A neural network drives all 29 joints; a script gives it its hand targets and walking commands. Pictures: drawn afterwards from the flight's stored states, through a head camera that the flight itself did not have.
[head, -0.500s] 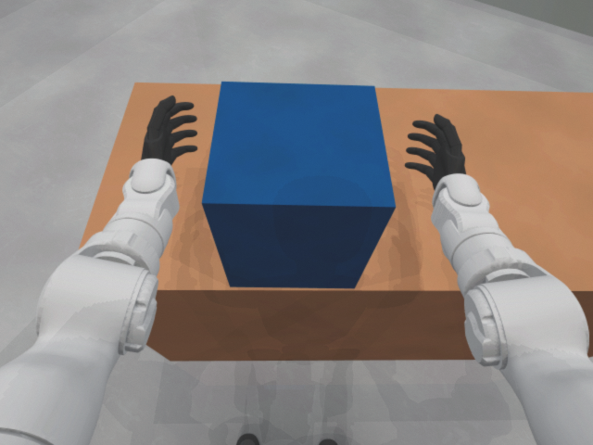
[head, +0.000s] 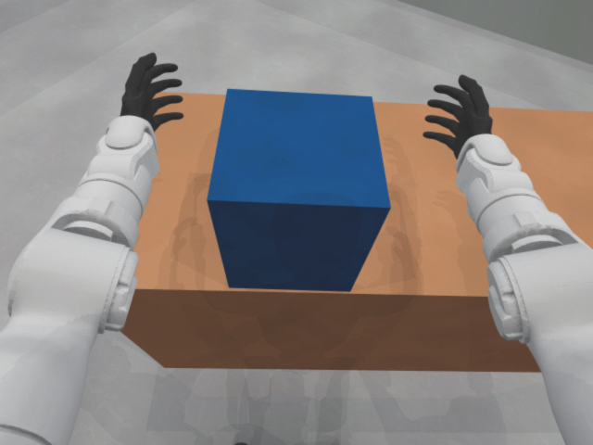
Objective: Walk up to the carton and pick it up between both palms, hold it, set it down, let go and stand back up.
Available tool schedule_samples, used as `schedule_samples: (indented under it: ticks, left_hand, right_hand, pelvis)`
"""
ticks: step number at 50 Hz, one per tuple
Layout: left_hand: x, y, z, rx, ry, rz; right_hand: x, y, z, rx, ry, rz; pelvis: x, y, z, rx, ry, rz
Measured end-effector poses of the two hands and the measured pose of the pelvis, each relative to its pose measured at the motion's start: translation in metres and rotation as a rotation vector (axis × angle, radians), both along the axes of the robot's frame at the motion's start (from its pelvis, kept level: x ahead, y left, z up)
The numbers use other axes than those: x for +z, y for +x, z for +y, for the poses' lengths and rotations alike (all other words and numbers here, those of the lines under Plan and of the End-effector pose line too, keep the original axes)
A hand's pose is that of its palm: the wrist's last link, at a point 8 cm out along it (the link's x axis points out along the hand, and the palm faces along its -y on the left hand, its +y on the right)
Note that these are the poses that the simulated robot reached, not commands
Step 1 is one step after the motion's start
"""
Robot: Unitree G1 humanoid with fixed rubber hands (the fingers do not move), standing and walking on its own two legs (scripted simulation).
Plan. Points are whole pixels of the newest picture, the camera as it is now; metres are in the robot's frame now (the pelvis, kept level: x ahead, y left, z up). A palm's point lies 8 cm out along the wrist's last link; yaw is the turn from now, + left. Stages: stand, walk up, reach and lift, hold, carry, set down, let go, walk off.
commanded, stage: set down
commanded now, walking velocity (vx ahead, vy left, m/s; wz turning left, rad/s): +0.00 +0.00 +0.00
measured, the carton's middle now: (294, 199) +0.47 +0.01 +0.01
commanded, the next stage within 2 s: none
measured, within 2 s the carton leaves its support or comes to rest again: neither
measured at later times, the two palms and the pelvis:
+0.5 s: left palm (114, 89) +0.47 +0.22 +0.20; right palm (496, 116) +0.47 -0.21 +0.19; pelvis +0.00 +0.00 +0.01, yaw +1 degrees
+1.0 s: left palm (134, 185) +0.41 +0.22 +0.11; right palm (480, 202) +0.41 -0.22 +0.11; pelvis +0.00 +0.00 +0.01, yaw -1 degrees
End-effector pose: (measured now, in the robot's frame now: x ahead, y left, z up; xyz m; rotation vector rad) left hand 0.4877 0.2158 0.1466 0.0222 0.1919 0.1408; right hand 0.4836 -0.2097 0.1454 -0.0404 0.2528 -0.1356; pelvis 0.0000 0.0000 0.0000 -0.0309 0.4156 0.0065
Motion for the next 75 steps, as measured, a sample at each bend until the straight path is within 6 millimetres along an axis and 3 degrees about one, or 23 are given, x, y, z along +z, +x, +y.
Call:
schedule_samples:
  ticks: [16, 22, 27, 37, 51, 65, 75]
  left_hand:
    - [0.056, -0.002, 0.004, 0.011, -0.012, -0.014]
    - [0.063, -0.008, 0.008, 0.002, -0.007, -0.006]
    - [0.044, -0.02, 0.009, -0.021, 0.006, 0.006]
    - [-0.019, -0.053, 0.005, -0.031, -0.009, 0.029]
    - [-0.039, -0.08, 0.0, -0.038, -0.012, 0.012]
    - [-0.081, -0.121, 0.007, -0.033, -0.006, 0.024]
    - [-0.111, -0.161, 0.007, -0.032, -0.002, 0.017]
  right_hand:
    - [0.05, -0.005, -0.005, -0.003, 0.001, -0.009]
    - [0.056, -0.009, -0.003, -0.007, 0.003, -0.001]
    - [0.04, -0.02, -0.004, -0.006, -0.003, 0.007]
    - [-0.021, -0.053, -0.008, 0.017, 0.006, 0.03]
    - [-0.037, -0.08, -0.009, 0.017, -0.001, 0.002]
    - [-0.078, -0.118, -0.009, 0.009, 0.024, 0.018]
    - [-0.111, -0.161, -0.015, 0.008, 0.02, 0.023]
  pelvis:
    - [0.007, 0.004, 0.001, -0.004, 0.004, -0.099]
    - [0.01, 0.004, 0.0, 0.006, 0.005, -0.143]
    - [0.013, 0.005, 0.0, 0.013, 0.007, -0.187]
    - [0.013, 0.003, 0.0, -0.005, 0.009, -0.201]
    - [0.015, 0.001, -0.003, -0.013, 0.014, -0.258]
    - [0.017, 0.011, 0.0, -0.012, 0.012, -0.308]
    - [0.018, 0.025, 0.0, 0.0, 0.019, -0.347]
